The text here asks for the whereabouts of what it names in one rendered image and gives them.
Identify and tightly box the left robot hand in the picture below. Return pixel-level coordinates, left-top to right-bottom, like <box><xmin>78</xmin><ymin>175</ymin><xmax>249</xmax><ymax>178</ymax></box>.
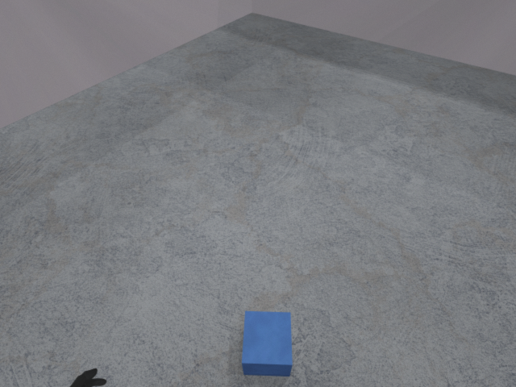
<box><xmin>70</xmin><ymin>368</ymin><xmax>106</xmax><ymax>387</ymax></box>

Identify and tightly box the carton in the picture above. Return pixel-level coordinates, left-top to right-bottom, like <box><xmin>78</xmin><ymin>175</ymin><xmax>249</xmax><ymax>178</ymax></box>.
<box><xmin>242</xmin><ymin>311</ymin><xmax>293</xmax><ymax>377</ymax></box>

